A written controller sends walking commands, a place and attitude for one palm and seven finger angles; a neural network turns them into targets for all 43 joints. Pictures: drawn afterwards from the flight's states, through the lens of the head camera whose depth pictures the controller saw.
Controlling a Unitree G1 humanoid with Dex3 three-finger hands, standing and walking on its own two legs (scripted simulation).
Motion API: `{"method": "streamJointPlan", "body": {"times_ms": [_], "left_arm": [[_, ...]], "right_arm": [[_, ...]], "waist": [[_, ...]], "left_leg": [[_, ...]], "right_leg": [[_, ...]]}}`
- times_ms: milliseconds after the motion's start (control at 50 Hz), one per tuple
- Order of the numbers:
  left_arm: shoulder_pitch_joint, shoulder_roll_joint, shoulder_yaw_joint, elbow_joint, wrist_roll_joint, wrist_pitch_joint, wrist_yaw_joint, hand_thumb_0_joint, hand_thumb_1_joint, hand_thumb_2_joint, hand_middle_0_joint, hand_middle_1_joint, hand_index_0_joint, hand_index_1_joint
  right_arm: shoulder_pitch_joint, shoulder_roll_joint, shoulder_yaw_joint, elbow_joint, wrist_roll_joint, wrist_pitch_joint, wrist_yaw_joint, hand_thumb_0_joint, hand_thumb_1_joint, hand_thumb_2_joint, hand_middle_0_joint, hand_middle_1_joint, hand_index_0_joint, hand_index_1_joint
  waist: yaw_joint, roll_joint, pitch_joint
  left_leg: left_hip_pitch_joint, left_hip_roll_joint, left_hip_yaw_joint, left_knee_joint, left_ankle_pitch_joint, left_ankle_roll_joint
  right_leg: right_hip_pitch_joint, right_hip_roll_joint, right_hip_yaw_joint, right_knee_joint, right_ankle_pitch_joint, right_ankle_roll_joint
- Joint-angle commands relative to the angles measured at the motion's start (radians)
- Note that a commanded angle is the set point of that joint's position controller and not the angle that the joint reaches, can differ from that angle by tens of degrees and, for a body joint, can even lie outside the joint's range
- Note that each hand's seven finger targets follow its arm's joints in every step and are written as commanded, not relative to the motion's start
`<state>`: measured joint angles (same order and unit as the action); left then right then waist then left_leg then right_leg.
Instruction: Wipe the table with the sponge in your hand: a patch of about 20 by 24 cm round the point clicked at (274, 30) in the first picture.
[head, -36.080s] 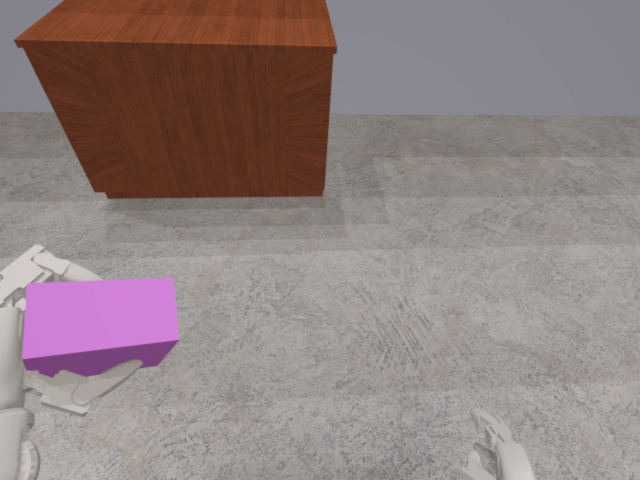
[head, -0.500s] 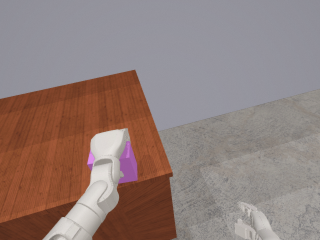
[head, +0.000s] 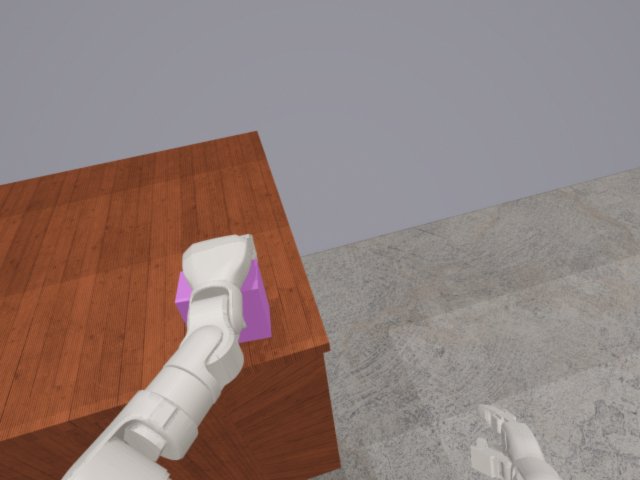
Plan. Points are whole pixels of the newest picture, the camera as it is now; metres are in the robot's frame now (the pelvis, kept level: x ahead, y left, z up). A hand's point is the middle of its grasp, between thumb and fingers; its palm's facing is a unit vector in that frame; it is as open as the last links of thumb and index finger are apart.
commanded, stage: wipe forward along the third lane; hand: left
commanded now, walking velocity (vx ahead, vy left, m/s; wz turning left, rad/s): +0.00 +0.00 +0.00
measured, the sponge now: (230, 312) +0.35 +0.17 +0.01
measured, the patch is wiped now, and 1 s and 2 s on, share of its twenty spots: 0.75 0.80 0.90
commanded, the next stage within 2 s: wipe back along the third lane in 1.28 s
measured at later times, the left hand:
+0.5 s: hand (228, 264) +0.40 +0.18 +0.06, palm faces -0.07 -0.04 -1.00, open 10.2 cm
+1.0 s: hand (218, 236) +0.46 +0.21 +0.06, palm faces -0.11 -0.02 -0.99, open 10.2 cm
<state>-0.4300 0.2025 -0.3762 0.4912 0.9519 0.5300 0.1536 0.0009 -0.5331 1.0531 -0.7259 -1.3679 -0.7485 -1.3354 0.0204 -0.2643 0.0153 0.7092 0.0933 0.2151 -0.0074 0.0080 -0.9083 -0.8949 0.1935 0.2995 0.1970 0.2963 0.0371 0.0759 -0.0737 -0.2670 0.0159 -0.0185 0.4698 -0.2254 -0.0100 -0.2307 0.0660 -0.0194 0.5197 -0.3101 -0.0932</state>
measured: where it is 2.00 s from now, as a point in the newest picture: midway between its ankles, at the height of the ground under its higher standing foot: outside the picture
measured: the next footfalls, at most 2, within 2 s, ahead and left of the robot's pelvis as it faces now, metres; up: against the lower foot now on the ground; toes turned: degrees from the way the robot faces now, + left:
none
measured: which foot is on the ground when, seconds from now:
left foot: down 0.00-1.00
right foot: down 0.00-1.00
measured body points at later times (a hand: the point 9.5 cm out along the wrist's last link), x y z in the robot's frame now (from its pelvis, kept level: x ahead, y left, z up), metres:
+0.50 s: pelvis +0.00 +0.00 +0.00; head +0.00 -0.04 +0.45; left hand +0.40 +0.18 +0.11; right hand +0.14 -0.26 -0.13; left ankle +0.01 +0.15 -0.73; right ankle -0.02 -0.06 -0.74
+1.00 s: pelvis +0.01 +0.02 +0.00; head +0.04 +0.00 +0.45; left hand +0.46 +0.21 +0.12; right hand +0.09 -0.24 -0.14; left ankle +0.01 +0.15 -0.74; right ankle -0.02 -0.06 -0.74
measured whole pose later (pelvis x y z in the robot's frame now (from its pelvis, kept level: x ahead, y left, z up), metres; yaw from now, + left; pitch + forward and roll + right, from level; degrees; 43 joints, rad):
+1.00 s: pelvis +0.01 +0.02 +0.00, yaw +0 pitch +9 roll +0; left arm -0.85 0.30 -0.21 1.04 0.96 0.36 0.19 0.01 -0.54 1.06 -0.73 -1.36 -0.76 -1.33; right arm 0.18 -0.27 0.00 0.78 0.08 0.19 -0.03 0.00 -0.91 -0.89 0.20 0.30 0.20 0.30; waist -0.07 0.06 -0.10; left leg -0.43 0.01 -0.02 0.52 -0.24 -0.01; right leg -0.37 0.06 -0.02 0.52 -0.30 -0.06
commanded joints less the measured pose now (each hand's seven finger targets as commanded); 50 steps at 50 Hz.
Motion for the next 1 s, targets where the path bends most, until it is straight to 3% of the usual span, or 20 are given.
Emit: {"method": "streamJointPlan", "body": {"times_ms": [0, 60, 100, 140, 180, 220, 300, 340, 400, 480, 540, 640, 700, 760, 800, 840, 860, 900, 920, 980], "left_arm": [[-0.36, 0.118, 0.074, -0.066, 0.027, -0.017, 0.026, 0.0, 0.1, 1.3, -1.2, -1.6, -1.2, -1.6], [-0.331, 0.174, 0.13, -0.01, 0.024, -0.022, 0.038, 0.0, 0.1, 1.3, -1.2, -1.6, -1.2, -1.6], [-0.363, 0.178, 0.135, -0.024, 0.018, -0.032, 0.036, 0.0, 0.1, 1.3, -1.2, -1.6, -1.2, -1.6], [-0.357, 0.187, 0.138, 0.015, 0.026, -0.032, 0.04, 0.0, 0.1, 1.3, -1.2, -1.6, -1.2, -1.6], [-0.358, 0.181, 0.133, 0.022, 0.028, -0.037, 0.04, 0.0, 0.1, 1.3, -1.2, -1.6, -1.2, -1.6], [-0.39, 0.23, 0.165, 0.038, 0.029, -0.043, 0.038, 0.0, 0.1, 1.3, -1.2, -1.6, -1.2, -1.6], [-0.434, 0.2, 0.144, 0.056, 0.031, -0.057, 0.037, 0.0, 0.1, 1.3, -1.2, -1.6, -1.2, -1.6], [-0.445, 0.234, 0.163, 0.088, 0.031, -0.063, 0.04, 0.0, 0.1, 1.3, -1.2, -1.6, -1.2, -1.6], [-0.524, 0.227, 0.154, 0.117, 0.032, -0.077, 0.042, 0.0, 0.1, 1.3, -1.2, -1.6, -1.2, -1.6], [-0.523, 0.257, 0.182, 0.179, 0.042, -0.098, 0.057, 0.0, 0.1, 1.3, -1.2, -1.6, -1.2, -1.6], [-0.563, 0.238, 0.167, 0.201, 0.042, -0.113, 0.064, 0.0, 0.1, 1.3, -1.2, -1.6, -1.2, -1.6], [-0.671, 0.326, 0.212, 0.299, 0.051, -0.127, 0.078, 0.0, 0.1, 1.3, -1.2, -1.6, -1.2, -1.6], [-0.745, 0.278, 0.175, 0.311, 0.056, -0.137, 0.078, 0.0, 0.1, 1.3, -1.2, -1.6, -1.2, -1.6], [-0.744, 0.319, 0.205, 0.358, 0.054, -0.139, 0.081, 0.0, 0.1, 1.3, -1.2, -1.6, -1.2, -1.6], [-0.786, 0.256, 0.166, 0.339, 0.039, -0.146, 0.073, 0.0, 0.1, 1.3, -1.2, -1.6, -1.2, -1.6], [-0.779, 0.268, 0.181, 0.379, 0.031, -0.154, 0.073, 0.0, 0.1, 1.3, -1.2, -1.6, -1.2, -1.6], [-0.792, 0.31, 0.208, 0.388, 0.035, -0.156, 0.074, 0.0, 0.1, 1.3, -1.2, -1.6, -1.2, -1.6], [-0.852, 0.281, 0.181, 0.39, 0.032, -0.163, 0.072, 0.0, 0.1, 1.3, -1.2, -1.6, -1.2, -1.6], [-0.854, 0.306, 0.197, 0.417, 0.046, -0.166, 0.075, 0.0, 0.1, 1.3, -1.2, -1.6, -1.2, -1.6], [-0.841, 0.301, 0.203, 0.434, 0.058, -0.168, 0.085, 0.0, 0.1, 1.3, -1.2, -1.6, -1.2, -1.6]], "right_arm": [[-0.142, -0.094, -0.035, -0.147, -0.004, -0.032, -0.01, 0.0, -0.9, -0.9, 0.2, 0.3, 0.2, 0.3], [-0.125, -0.104, -0.034, -0.143, -0.01, -0.032, -0.019, 0.0, -0.9, -0.9, 0.2, 0.3, 0.2, 0.3], [-0.116, -0.102, -0.035, -0.147, -0.009, -0.029, -0.021, 0.0, -0.9, -0.9, 0.2, 0.3, 0.2, 0.3], [-0.108, -0.108, -0.035, -0.141, -0.009, -0.03, -0.025, 0.0, -0.9, -0.9, 0.2, 0.3, 0.2, 0.3], [-0.096, -0.108, -0.038, -0.141, -0.01, -0.032, -0.024, 0.0, -0.9, -0.9, 0.2, 0.3, 0.2, 0.3], [-0.083, -0.115, -0.039, -0.135, -0.009, -0.03, -0.029, 0.0, -0.9, -0.9, 0.2, 0.3, 0.2, 0.3], [-0.066, -0.11, -0.046, -0.131, -0.006, -0.031, -0.029, 0.0, -0.9, -0.9, 0.2, 0.3, 0.2, 0.3], [-0.053, -0.119, -0.044, -0.121, -0.01, -0.033, -0.033, 0.0, -0.9, -0.9, 0.2, 0.3, 0.2, 0.3], [-0.041, -0.114, -0.046, -0.112, -0.008, -0.033, -0.035, 0.0, -0.9, -0.9, 0.2, 0.3, 0.2, 0.3], [-0.013, -0.121, -0.048, -0.096, -0.015, -0.036, -0.036, 0.0, -0.9, -0.9, 0.2, 0.3, 0.2, 0.3], [0.0, -0.119, -0.051, -0.093, -0.017, -0.037, -0.035, 0.0, -0.9, -0.9, 0.2, 0.3, 0.2, 0.3], [0.023, -0.127, -0.045, -0.069, -0.018, -0.038, -0.043, 0.0, -0.9, -0.9, 0.2, 0.3, 0.2, 0.3], [0.042, -0.12, -0.049, -0.067, -0.018, -0.041, -0.038, 0.0, -0.9, -0.9, 0.2, 0.3, 0.2, 0.3], [0.058, -0.128, -0.05, -0.056, -0.022, -0.04, -0.036, 0.0, -0.9, -0.9, 0.2, 0.3, 0.2, 0.3], [0.067, -0.121, -0.055, -0.062, -0.02, -0.04, -0.032, 0.0, -0.9, -0.9, 0.2, 0.3, 0.2, 0.3], [0.087, -0.128, -0.057, -0.054, -0.022, -0.045, -0.031, 0.0, -0.9, -0.9, 0.2, 0.3, 0.2, 0.3], [0.091, -0.134, -0.056, -0.049, -0.023, -0.044, -0.032, 0.0, -0.9, -0.9, 0.2, 0.3, 0.2, 0.3], [0.102, -0.129, -0.057, -0.042, -0.021, -0.047, -0.033, 0.0, -0.9, -0.9, 0.2, 0.3, 0.2, 0.3], [0.121, -0.137, -0.058, -0.03, -0.024, -0.049, -0.032, 0.0, -0.9, -0.9, 0.2, 0.3, 0.2, 0.3], [0.139, -0.137, -0.063, -0.028, -0.031, -0.049, -0.024, 0.0, -0.9, -0.9, 0.2, 0.3, 0.2, 0.3]], "waist": [[-0.022, -0.157, -0.224], [-0.009, -0.172, -0.215], [-0.015, -0.175, -0.245], [-0.018, -0.169, -0.202], [-0.018, -0.162, -0.208], [-0.023, -0.173, -0.214], [-0.031, -0.145, -0.226], [-0.033, -0.151, -0.222], [-0.049, -0.149, -0.224], [-0.043, -0.148, -0.256], [-0.053, -0.136, -0.258], [-0.071, -0.151, -0.235], [-0.084, -0.117, -0.272], [-0.085, -0.115, -0.298], [-0.096, -0.113, -0.33], [-0.103, -0.135, -0.309], [-0.103, -0.142, -0.312], [-0.119, -0.14, -0.315], [-0.123, -0.145, -0.305], [-0.118, -0.115, -0.332]], "left_leg": [[0.037, -0.063, 0.043, 0.0, 0.149, 0.058], [0.015, -0.063, 0.044, 0.007, 0.143, 0.059], [0.007, -0.063, 0.043, 0.005, 0.161, 0.058], [0.004, -0.062, 0.043, 0.004, 0.144, 0.06], [0.003, -0.062, 0.045, 0.008, 0.149, 0.062], [-0.005, -0.061, 0.042, 0.005, 0.145, 0.062], [-0.001, -0.058, 0.041, 0.003, 0.152, 0.063], [-0.008, -0.057, 0.041, 0.008, 0.14, 0.064], [-0.016, -0.055, 0.039, 0.004, 0.134, 0.065], [-0.022, -0.054, 0.042, 0.016, 0.145, 0.065], [-0.021, -0.051, 0.044, 0.018, 0.147, 0.066], [-0.062, -0.049, 0.039, 0.016, 0.103, 0.066], [-0.051, -0.047, 0.036, 0.02, 0.125, 0.065], [-0.053, -0.045, 0.04, 0.035, 0.14, 0.067], [-0.04, -0.044, 0.036, 0.032, 0.162, 0.065], [-0.044, -0.042, 0.037, 0.037, 0.154, 0.068], [-0.054, -0.041, 0.035, 0.037, 0.147, 0.069], [-0.057, -0.041, 0.031, 0.034, 0.15, 0.069], [-0.056, -0.038, 0.029, 0.037, 0.149, 0.069], [-0.049, -0.039, 0.035, 0.052, 0.19, 0.068]], "right_leg": [[0.081, -0.046, 0.094, -0.085, 0.396, 0.05], [0.087, -0.048, 0.105, -0.088, 0.415, 0.055], [0.113, -0.05, 0.107, -0.078, 0.46, 0.056], [0.08, -0.047, 0.104, -0.086, 0.424, 0.056], [0.082, -0.048, 0.108, -0.089, 0.441, 0.057], [0.087, -0.048, 0.11, -0.089, 0.431, 0.06], [0.075, -0.047, 0.096, -0.088, 0.416, 0.055], [0.068, -0.047, 0.102, -0.091, 0.408, 0.058], [0.057, -0.048, 0.091, -0.094, 0.385, 0.06], [0.063, -0.049, 0.093, -0.085, 0.416, 0.059], [0.051, -0.049, 0.086, -0.083, 0.417, 0.061], [0.025, -0.053, 0.085, -0.088, 0.346, 0.068], [0.016, -0.051, 0.071, -0.078, 0.364, 0.064], [0.031, -0.053, 0.077, -0.074, 0.4, 0.066], [0.039, -0.051, 0.062, -0.069, 0.425, 0.065], [0.023, -0.048, 0.059, -0.073, 0.424, 0.069], [0.025, -0.05, 0.065, -0.074, 0.417, 0.071], [0.013, -0.048, 0.055, -0.071, 0.411, 0.071], [-0.003, -0.046, 0.051, -0.067, 0.403, 0.07], [-0.003, -0.043, 0.048, -0.057, 0.455, 0.064]]}}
